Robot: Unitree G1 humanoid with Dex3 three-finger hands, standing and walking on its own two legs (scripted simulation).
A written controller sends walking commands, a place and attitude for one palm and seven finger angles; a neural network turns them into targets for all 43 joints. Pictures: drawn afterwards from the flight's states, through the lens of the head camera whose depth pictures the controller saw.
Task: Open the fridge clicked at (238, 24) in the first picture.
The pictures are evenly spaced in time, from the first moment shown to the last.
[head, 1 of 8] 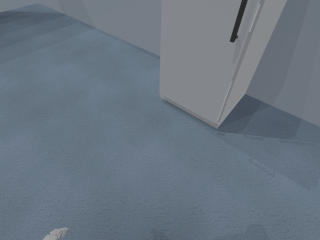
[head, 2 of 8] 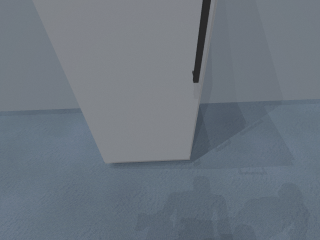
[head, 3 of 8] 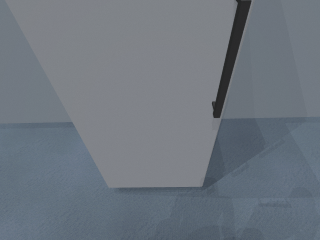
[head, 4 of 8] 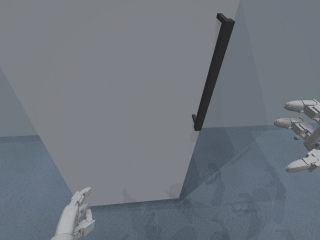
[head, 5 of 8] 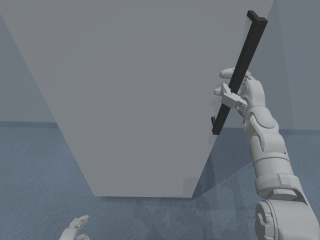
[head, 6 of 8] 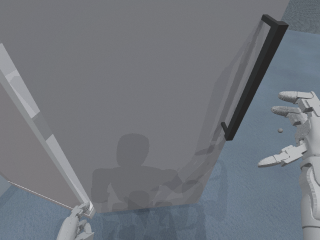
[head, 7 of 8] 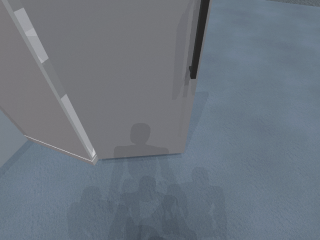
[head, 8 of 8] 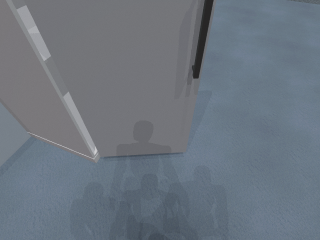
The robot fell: no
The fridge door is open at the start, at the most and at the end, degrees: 0 69 64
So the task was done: yes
